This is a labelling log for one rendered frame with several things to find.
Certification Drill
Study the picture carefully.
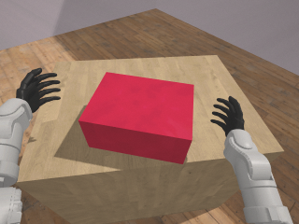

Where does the pedestal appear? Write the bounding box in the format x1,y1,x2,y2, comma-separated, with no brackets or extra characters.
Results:
15,55,284,224

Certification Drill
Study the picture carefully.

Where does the robot left forearm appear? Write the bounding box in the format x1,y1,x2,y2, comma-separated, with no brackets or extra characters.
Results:
0,98,33,188

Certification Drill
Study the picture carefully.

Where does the robot right hand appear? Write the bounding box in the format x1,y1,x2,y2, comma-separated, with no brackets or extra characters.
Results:
210,96,245,137

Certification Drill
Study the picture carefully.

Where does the carton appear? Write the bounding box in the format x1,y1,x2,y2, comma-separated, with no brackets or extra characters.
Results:
78,72,194,164

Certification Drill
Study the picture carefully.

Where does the robot left hand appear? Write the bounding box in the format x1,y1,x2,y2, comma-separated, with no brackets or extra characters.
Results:
16,67,61,113

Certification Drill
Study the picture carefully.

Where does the robot right forearm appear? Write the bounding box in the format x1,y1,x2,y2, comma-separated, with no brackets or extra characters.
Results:
223,129,293,224

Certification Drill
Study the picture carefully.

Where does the robot left upper arm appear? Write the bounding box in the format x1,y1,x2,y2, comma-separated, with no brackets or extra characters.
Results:
0,187,22,224

